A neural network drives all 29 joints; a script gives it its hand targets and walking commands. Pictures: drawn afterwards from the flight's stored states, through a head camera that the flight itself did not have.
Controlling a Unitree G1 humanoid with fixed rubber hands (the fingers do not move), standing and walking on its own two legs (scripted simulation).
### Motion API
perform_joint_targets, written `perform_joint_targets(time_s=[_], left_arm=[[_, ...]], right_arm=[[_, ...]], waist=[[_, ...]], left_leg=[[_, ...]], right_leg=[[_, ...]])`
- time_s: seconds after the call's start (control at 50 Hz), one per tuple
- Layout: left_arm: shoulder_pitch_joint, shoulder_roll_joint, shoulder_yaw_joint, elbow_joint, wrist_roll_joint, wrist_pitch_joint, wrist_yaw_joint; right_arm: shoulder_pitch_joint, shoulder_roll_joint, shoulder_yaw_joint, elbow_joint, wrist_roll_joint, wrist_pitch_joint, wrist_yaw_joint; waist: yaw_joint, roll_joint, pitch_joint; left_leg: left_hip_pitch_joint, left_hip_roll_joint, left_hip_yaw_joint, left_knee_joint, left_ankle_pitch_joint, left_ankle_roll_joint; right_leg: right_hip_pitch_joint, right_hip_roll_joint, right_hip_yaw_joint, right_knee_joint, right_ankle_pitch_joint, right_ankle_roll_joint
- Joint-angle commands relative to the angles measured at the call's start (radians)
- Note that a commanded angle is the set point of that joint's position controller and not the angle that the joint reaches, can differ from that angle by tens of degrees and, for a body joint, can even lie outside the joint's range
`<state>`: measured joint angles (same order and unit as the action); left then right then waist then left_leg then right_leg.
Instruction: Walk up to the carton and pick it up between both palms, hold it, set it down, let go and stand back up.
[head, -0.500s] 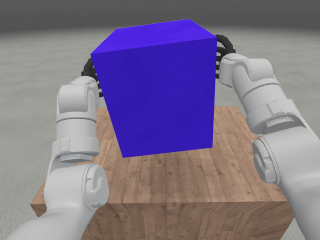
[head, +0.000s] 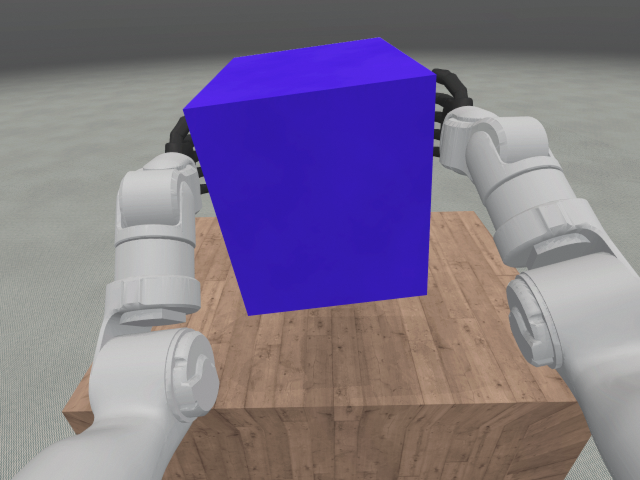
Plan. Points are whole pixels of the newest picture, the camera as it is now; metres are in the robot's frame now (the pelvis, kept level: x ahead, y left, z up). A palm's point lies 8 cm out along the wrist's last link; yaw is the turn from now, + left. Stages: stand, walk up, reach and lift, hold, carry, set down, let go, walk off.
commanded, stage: hold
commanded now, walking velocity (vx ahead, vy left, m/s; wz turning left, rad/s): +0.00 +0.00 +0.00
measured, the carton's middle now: (320, 163) +0.44 -0.01 +0.29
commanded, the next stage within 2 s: none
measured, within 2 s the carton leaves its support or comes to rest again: neither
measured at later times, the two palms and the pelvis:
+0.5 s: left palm (177, 170) +0.37 +0.16 +0.32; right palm (450, 127) +0.37 -0.15 +0.35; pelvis +0.00 +0.00 +0.00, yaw +0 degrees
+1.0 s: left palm (176, 167) +0.37 +0.16 +0.32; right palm (450, 124) +0.37 -0.15 +0.35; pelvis +0.00 +0.00 +0.00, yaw +0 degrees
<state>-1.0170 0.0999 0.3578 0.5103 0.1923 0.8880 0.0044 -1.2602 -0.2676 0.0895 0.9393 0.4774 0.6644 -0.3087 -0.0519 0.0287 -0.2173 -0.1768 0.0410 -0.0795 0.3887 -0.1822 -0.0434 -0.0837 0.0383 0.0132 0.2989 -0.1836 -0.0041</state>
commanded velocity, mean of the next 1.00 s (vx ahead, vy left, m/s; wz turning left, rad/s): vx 0.00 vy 0.00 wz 0.00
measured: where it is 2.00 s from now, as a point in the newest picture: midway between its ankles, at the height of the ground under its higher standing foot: outside the picture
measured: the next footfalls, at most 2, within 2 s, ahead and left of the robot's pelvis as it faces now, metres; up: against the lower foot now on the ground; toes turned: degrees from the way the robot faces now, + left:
none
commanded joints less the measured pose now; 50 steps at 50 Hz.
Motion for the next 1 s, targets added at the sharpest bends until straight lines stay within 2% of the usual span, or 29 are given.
perform_joint_targets(time_s=[0.0,0.02,0.12,0.14,0.16,0.2,0.26,0.34,0.36,0.38,0.4,0.42,0.52,0.56,0.6,0.62,0.64,0.66,0.68,0.7,0.72,0.8,0.84,0.88,0.9,0.92,0.94,0.96,0.98], left_arm=[[-0.911,-0.533,-0.315,-0.160,-0.180,-0.092,-0.113],[-0.877,-0.514,-0.281,-0.118,-0.157,-0.082,-0.121],[-0.930,-0.537,-0.313,-0.165,-0.182,-0.097,-0.128],[-0.945,-0.540,-0.330,-0.204,-0.202,-0.104,-0.118],[-0.925,-0.515,-0.302,-0.155,-0.182,-0.102,-0.119],[-0.924,-0.552,-0.339,-0.151,-0.199,-0.098,-0.117],[-0.890,-0.509,-0.271,-0.140,-0.157,-0.095,-0.121],[-0.910,-0.547,-0.326,-0.144,-0.170,-0.090,-0.125],[-0.947,-0.534,-0.311,-0.170,-0.181,-0.098,-0.123],[-0.930,-0.528,-0.290,-0.125,-0.159,-0.091,-0.128],[-0.916,-0.521,-0.269,-0.082,-0.152,-0.088,-0.130],[-0.917,-0.546,-0.307,-0.162,-0.170,-0.093,-0.128],[-0.887,-0.506,-0.259,-0.113,-0.135,-0.089,-0.131],[-0.887,-0.528,-0.289,-0.168,-0.167,-0.092,-0.127],[-0.939,-0.543,-0.343,-0.204,-0.199,-0.096,-0.115],[-0.928,-0.545,-0.328,-0.146,-0.185,-0.094,-0.111],[-0.921,-0.543,-0.307,-0.138,-0.178,-0.098,-0.109],[-0.933,-0.532,-0.285,-0.132,-0.168,-0.100,-0.108],[-0.932,-0.544,-0.323,-0.160,-0.191,-0.105,-0.104],[-0.916,-0.512,-0.260,-0.092,-0.154,-0.098,-0.103],[-0.954,-0.541,-0.328,-0.145,-0.204,-0.110,-0.104],[-0.918,-0.545,-0.266,-0.084,-0.161,-0.107,-0.104],[-0.920,-0.488,-0.199,0.001,-0.124,-0.097,-0.109],[-0.973,-0.551,-0.305,-0.133,-0.201,-0.114,-0.104],[-0.945,-0.534,-0.277,-0.082,-0.170,-0.102,-0.104],[-0.957,-0.545,-0.301,-0.136,-0.193,-0.109,-0.107],[-0.947,-0.547,-0.289,-0.084,-0.182,-0.107,-0.111],[-0.948,-0.526,-0.268,-0.073,-0.176,-0.113,-0.114],[-0.911,-0.522,-0.246,-0.068,-0.160,-0.105,-0.114]], right_arm=[[-0.667,0.726,0.098,-0.262,0.167,0.005,0.166],[-0.702,0.727,0.087,-0.272,0.178,0.001,0.170],[-0.763,0.746,0.108,-0.354,0.186,-0.011,0.161],[-0.741,0.743,0.098,-0.333,0.180,-0.008,0.160],[-0.734,0.724,0.084,-0.304,0.172,0.000,0.160],[-0.743,0.748,0.099,-0.337,0.177,-0.014,0.163],[-0.699,0.724,0.090,-0.279,0.158,0.000,0.168],[-0.724,0.701,0.053,-0.274,0.166,-0.005,0.166],[-0.724,0.707,0.079,-0.276,0.169,-0.005,0.163],[-0.732,0.710,0.069,-0.276,0.159,-0.001,0.167],[-0.679,0.686,0.037,-0.205,0.142,0.008,0.169],[-0.702,0.686,0.052,-0.231,0.153,-0.007,0.174],[-0.724,0.691,0.084,-0.254,0.174,-0.002,0.178],[-0.739,0.698,0.101,-0.298,0.197,-0.010,0.180],[-0.773,0.718,0.108,-0.360,0.202,-0.019,0.175],[-0.735,0.670,0.067,-0.275,0.180,-0.009,0.180],[-0.723,0.686,0.069,-0.261,0.162,-0.004,0.184],[-0.736,0.720,0.080,-0.259,0.168,-0.003,0.186],[-0.752,0.721,0.094,-0.315,0.173,-0.018,0.184],[-0.717,0.708,0.066,-0.230,0.157,0.001,0.184],[-0.768,0.703,0.055,-0.268,0.170,-0.011,0.183],[-0.764,0.716,0.078,-0.268,0.170,-0.014,0.179],[-0.721,0.705,0.044,-0.143,0.153,0.007,0.194],[-0.749,0.716,0.036,-0.213,0.169,-0.018,0.191],[-0.762,0.709,0.037,-0.240,0.168,-0.014,0.185],[-0.755,0.724,0.057,-0.255,0.176,-0.012,0.182],[-0.746,0.688,0.052,-0.229,0.171,-0.008,0.180],[-0.726,0.703,0.048,-0.216,0.160,-0.005,0.175],[-0.740,0.705,0.060,-0.220,0.177,-0.004,0.179]], waist=[[-0.029,0.003,-0.276],[0.003,-0.010,-0.263],[0.002,-0.001,-0.325],[-0.016,0.011,-0.349],[-0.016,-0.027,-0.288],[-0.016,0.024,-0.348],[0.003,-0.037,-0.292],[-0.021,0.036,-0.287],[-0.034,0.018,-0.300],[-0.015,0.031,-0.263],[-0.032,0.036,-0.206],[-0.029,0.048,-0.308],[-0.003,-0.016,-0.273],[0.010,0.037,-0.324],[-0.003,0.030,-0.366],[-0.023,0.061,-0.304],[-0.029,0.023,-0.287],[0.003,-0.008,-0.271],[0.001,-0.028,-0.348],[-0.001,-0.038,-0.275],[-0.022,0.004,-0.313],[0.008,-0.004,-0.294],[0.020,-0.025,-0.211],[-0.010,0.041,-0.367],[-0.006,0.000,-0.308],[-0.020,0.027,-0.355],[-0.022,0.024,-0.315],[-0.026,-0.016,-0.275],[0.016,0.018,-0.285]], left_leg=[[0.105,-0.080,0.044,-0.019,0.245,-0.013],[0.099,-0.080,0.045,-0.028,0.215,-0.003],[0.124,-0.079,0.045,-0.016,0.228,-0.006],[0.142,-0.080,0.043,-0.012,0.268,-0.022],[0.122,-0.080,0.035,-0.020,0.193,-0.003],[0.138,-0.079,0.050,-0.016,0.216,-0.014],[0.093,-0.070,0.035,-0.036,0.190,0.009],[0.128,-0.072,0.038,-0.028,0.210,-0.023],[0.140,-0.073,0.046,-0.020,0.235,-0.018],[0.111,-0.071,0.045,-0.025,0.200,-0.017],[0.107,-0.066,0.052,-0.035,0.182,-0.017],[0.122,-0.068,0.042,-0.036,0.220,-0.027],[0.120,-0.068,0.035,-0.037,0.250,-0.009],[0.145,-0.071,0.047,-0.020,0.308,-0.021],[0.143,-0.067,0.040,0.000,0.302,-0.027],[0.122,-0.065,0.042,-0.024,0.230,-0.030],[0.117,-0.065,0.038,-0.032,0.195,-0.011],[0.097,-0.068,0.039,-0.042,0.165,0.001],[0.119,-0.063,0.028,-0.029,0.205,-0.006],[0.114,-0.073,0.040,-0.040,0.173,0.002],[0.107,-0.069,0.039,-0.031,0.183,-0.009],[0.115,-0.076,0.041,-0.024,0.214,-0.004],[0.078,-0.073,0.045,-0.056,0.095,0.012],[0.123,-0.075,0.036,-0.023,0.205,-0.017],[0.115,-0.072,0.030,-0.025,0.204,-0.006],[0.135,-0.074,0.034,-0.005,0.240,-0.014],[0.128,-0.076,0.039,-0.013,0.220,-0.019],[0.128,-0.079,0.041,-0.021,0.201,-0.012],[0.105,-0.076,0.041,-0.021,0.211,-0.006]], right_leg=[[0.082,0.046,0.007,-0.024,0.265,0.075],[0.067,0.047,0.007,-0.032,0.244,0.074],[0.078,0.046,0.007,-0.031,0.234,0.066],[0.087,0.046,0.002,-0.024,0.270,0.067],[0.048,0.042,0.007,-0.037,0.205,0.069],[0.068,0.047,-0.002,-0.030,0.229,0.067],[0.080,0.044,0.007,-0.035,0.204,0.060],[0.032,0.048,0.004,-0.033,0.180,0.055],[0.065,0.042,-0.002,-0.036,0.230,0.059],[0.047,0.047,-0.004,-0.037,0.182,0.059],[0.023,0.040,0.004,-0.045,0.158,0.054],[0.062,0.049,0.003,-0.025,0.189,0.042],[0.077,0.052,-0.003,-0.037,0.233,0.053],[0.088,0.049,0.002,-0.031,0.270,0.055],[0.061,0.059,-0.002,-0.022,0.255,0.060],[0.028,0.051,-0.008,-0.044,0.167,0.052],[0.035,0.045,-0.001,-0.054,0.160,0.050],[0.037,0.047,0.007,-0.044,0.141,0.057],[0.044,0.052,0.001,-0.040,0.191,0.057],[0.022,0.045,0.007,-0.047,0.165,0.061],[0.034,0.040,0.011,-0.041,0.154,0.054],[0.032,0.048,0.003,-0.039,0.181,0.053],[-0.005,0.034,0.012,-0.061,0.067,0.052],[0.036,0.039,0.015,-0.033,0.182,0.045],[0.025,0.047,0.007,-0.039,0.189,0.056],[0.049,0.050,0.010,-0.026,0.223,0.060],[0.023,0.048,0.008,-0.041,0.190,0.061],[0.029,0.041,0.005,-0.043,0.180,0.061],[0.041,0.044,0.009,-0.034,0.187,0.058]])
